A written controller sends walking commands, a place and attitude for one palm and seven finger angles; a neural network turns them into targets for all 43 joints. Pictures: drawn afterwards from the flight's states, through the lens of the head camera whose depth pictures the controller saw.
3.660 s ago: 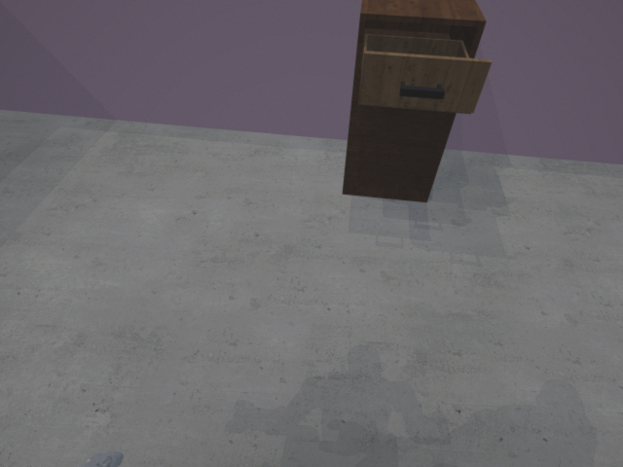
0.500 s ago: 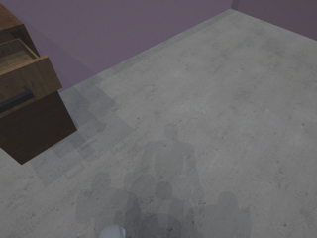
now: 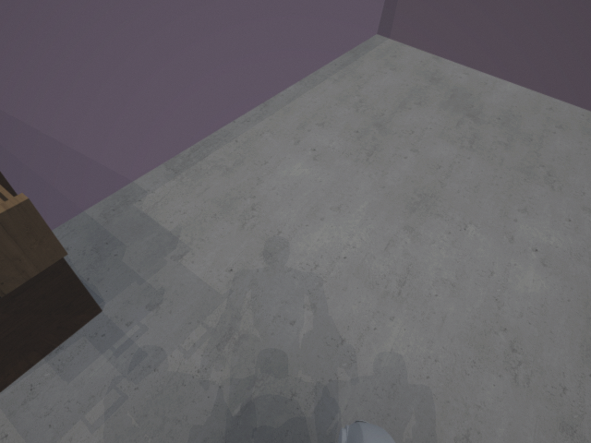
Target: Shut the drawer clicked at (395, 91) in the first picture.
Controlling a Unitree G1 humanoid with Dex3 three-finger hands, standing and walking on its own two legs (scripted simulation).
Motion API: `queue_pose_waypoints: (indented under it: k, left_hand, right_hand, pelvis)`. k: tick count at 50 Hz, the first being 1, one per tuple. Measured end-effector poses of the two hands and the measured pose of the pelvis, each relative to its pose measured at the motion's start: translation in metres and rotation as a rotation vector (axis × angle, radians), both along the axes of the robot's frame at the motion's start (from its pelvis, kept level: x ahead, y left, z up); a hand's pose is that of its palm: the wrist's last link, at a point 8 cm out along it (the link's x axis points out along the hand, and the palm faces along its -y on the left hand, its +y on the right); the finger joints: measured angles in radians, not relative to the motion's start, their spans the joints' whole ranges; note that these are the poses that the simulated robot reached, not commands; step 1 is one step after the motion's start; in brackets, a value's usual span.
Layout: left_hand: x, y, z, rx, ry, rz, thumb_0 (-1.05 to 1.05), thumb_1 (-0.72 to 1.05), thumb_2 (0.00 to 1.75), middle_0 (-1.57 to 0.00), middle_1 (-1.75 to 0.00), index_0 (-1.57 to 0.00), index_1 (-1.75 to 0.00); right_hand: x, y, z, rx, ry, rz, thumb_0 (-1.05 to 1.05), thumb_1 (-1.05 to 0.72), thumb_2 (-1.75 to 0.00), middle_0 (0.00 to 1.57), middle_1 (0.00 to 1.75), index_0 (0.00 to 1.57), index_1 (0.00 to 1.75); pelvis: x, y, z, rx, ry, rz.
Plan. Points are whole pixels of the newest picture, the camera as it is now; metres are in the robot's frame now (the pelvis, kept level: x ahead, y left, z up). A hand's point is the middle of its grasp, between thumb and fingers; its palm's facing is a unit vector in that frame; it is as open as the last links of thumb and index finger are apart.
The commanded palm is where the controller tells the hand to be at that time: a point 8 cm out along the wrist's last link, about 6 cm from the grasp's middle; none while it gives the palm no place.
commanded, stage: walk to a spot facing it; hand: left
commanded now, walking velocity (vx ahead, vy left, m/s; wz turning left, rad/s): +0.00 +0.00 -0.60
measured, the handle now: out of the picture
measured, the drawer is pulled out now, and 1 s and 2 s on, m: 0.27 0.27 0.27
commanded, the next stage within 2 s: turn to face it in 0.04 s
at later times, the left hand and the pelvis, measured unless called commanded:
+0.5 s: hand (235, 376) +0.25 +0.11 -0.16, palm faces -0.01 -0.99 -0.15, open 7.4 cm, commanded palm none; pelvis +0.10 -0.04 -0.01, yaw +1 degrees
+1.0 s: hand out of the picture +0.14 +0.19 -0.16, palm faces +0.32 -0.90 -0.29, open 7.4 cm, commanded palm none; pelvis +0.11 -0.04 -0.01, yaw +18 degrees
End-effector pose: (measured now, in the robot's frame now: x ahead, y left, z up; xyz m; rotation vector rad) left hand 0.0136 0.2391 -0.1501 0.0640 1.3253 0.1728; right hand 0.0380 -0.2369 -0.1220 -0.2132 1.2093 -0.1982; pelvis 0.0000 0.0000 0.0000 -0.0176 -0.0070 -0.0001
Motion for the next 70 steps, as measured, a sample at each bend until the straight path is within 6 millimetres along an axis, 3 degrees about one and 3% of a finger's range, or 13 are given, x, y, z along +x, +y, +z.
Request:
queue_pose_waypoints:
  k: [6, 11, 15, 21, 27, 33, 38, 43, 48, 53, 58, 65, 70]
  left_hand:
    - [0.111, -0.020, 0.002, 0.020, -0.083, -0.149, 0.01, 0.91, 0.89, -0.19, -0.30, -0.20, -0.30]
    - [0.196, -0.047, -0.004, 0.078, -0.203, -0.259, 0.01, 0.91, 0.89, -0.19, -0.30, -0.20, -0.30]
    - [0.224, -0.064, 0.006, 0.091, -0.253, -0.267, 0.00, 0.91, 0.89, -0.19, -0.30, -0.20, -0.30]
    - [0.234, -0.081, 0.017, 0.052, -0.274, -0.223, 0.01, 0.90, 0.89, -0.20, -0.30, -0.20, -0.30]
    - [0.213, -0.067, 0.006, 0.007, -0.274, -0.098, 0.00, 0.90, 0.89, -0.20, -0.30, -0.21, -0.30]
    - [0.161, -0.021, -0.020, 0.020, -0.144, 0.026, 0.01, 0.90, 0.89, -0.20, -0.30, -0.20, -0.30]
    - [0.121, 0.006, -0.007, 0.069, -0.053, 0.103, 0.01, 0.90, 0.89, -0.20, -0.30, -0.20, -0.30]
    - [0.098, 0.016, 0.007, 0.119, -0.027, 0.168, 0.01, 0.91, 0.89, -0.19, -0.30, -0.20, -0.30]
    - [0.096, 0.006, 0.017, 0.156, -0.060, 0.212, 0.01, 0.91, 0.89, -0.19, -0.30, -0.20, -0.30]
    - [0.100, -0.021, 0.024, 0.197, -0.147, 0.249, 0.01, 0.91, 0.89, -0.19, -0.30, -0.20, -0.30]
    - [0.081, -0.054, 0.035, 0.201, -0.159, 0.306, 0.01, 0.90, 0.89, -0.20, -0.30, -0.20, -0.30]
    - [0.045, -0.083, 0.032, 0.163, -0.107, 0.401, 0.01, 0.90, 0.89, -0.20, -0.30, -0.21, -0.30]
    - [0.003, -0.090, 0.020, 0.132, -0.046, 0.494, 0.01, 0.90, 0.89, -0.20, -0.30, -0.21, -0.30]
  right_hand:
    - [-0.038, -0.014, -0.017, 0.030, 0.169, -0.153, 0.00, -0.93, -0.90, 0.20, 0.30, 0.20, 0.30]
    - [-0.049, -0.029, -0.048, 0.080, 0.269, -0.245, 0.00, -0.92, -0.90, 0.20, 0.30, 0.20, 0.30]
    - [-0.027, -0.034, -0.052, 0.093, 0.272, -0.242, 0.00, -0.92, -0.90, 0.20, 0.29, 0.20, 0.29]
    - [0.027, -0.026, -0.041, 0.122, 0.187, -0.168, 0.00, -0.91, -0.90, 0.20, 0.29, 0.20, 0.29]
    - [0.075, -0.018, -0.031, 0.089, 0.149, -0.049, 0.01, -0.93, -0.90, 0.20, 0.29, 0.20, 0.30]
    - [0.111, -0.016, -0.025, 0.012, 0.087, 0.044, 0.01, -0.93, -0.90, 0.20, 0.29, 0.20, 0.30]
    - [0.131, -0.015, -0.009, -0.013, 0.083, 0.107, 0.01, -0.92, -0.90, 0.20, 0.29, 0.20, 0.30]
    - [0.158, -0.020, -0.004, -0.012, 0.070, 0.176, 0.00, -0.91, -0.90, 0.20, 0.30, 0.20, 0.30]
    - [0.185, -0.033, -0.010, 0.002, 0.047, 0.241, 0.00, -0.91, -0.90, 0.20, 0.30, 0.20, 0.30]
    - [0.217, -0.052, -0.028, 0.034, 0.017, 0.306, 0.00, -0.91, -0.90, 0.20, 0.30, 0.20, 0.30]
    - [0.247, -0.059, -0.027, 0.050, 0.004, 0.384, 0.00, -0.91, -0.90, 0.20, 0.29, 0.20, 0.30]
    - [0.272, -0.045, -0.018, 0.053, 0.016, 0.498, 0.00, -0.91, -0.90, 0.20, 0.29, 0.20, 0.29]
    - [0.288, -0.013, -0.017, 0.040, 0.028, 0.607, 0.00, -0.91, -0.90, 0.20, 0.29, 0.20, 0.29]
  pelvis:
    - [0.037, -0.013, -0.008, 0.011, 0.000, -0.075]
    - [0.071, -0.038, -0.032, 0.029, -0.005, -0.106]
    - [0.084, -0.044, -0.028, 0.012, -0.021, -0.093]
    - [0.097, -0.046, -0.015, 0.008, -0.013, -0.028]
    - [0.103, -0.034, -0.015, -0.003, -0.007, 0.056]
    - [0.104, -0.016, -0.025, -0.017, 0.014, 0.118]
    - [0.107, -0.014, -0.011, -0.017, 0.030, 0.164]
    - [0.110, -0.019, -0.004, -0.018, 0.036, 0.216]
    - [0.110, -0.035, -0.005, -0.011, 0.035, 0.281]
    - [0.111, -0.062, -0.015, 0.015, 0.034, 0.351]
    - [0.111, -0.078, -0.010, 0.033, 0.017, 0.423]
    - [0.111, -0.086, -0.003, 0.056, 0.020, 0.525]
    - [0.105, -0.080, -0.006, 0.047, 0.032, 0.592]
